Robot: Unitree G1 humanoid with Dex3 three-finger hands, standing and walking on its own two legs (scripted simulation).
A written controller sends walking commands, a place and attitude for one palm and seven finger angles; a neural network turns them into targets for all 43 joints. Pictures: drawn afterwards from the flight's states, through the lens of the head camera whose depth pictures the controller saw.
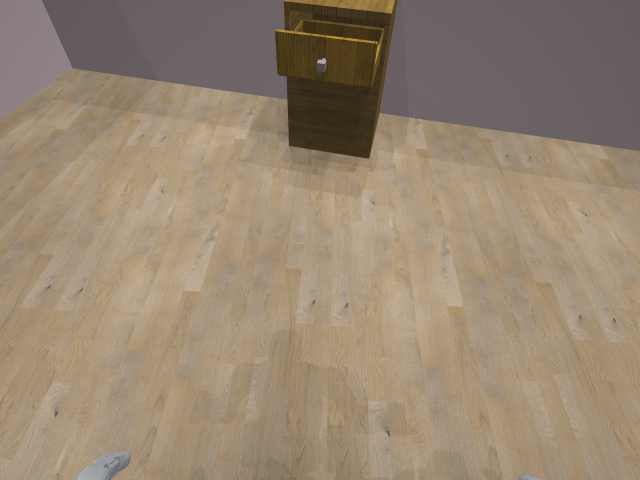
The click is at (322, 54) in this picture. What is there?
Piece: drawer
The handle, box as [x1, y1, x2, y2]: [317, 58, 325, 71]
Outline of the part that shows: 325,58 321,60 318,59 317,70 324,71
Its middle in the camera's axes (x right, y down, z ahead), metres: +0.00 -0.67 +1.47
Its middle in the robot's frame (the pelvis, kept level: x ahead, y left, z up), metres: +1.53 +0.06 -0.19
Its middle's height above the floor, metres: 0.58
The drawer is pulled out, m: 0.21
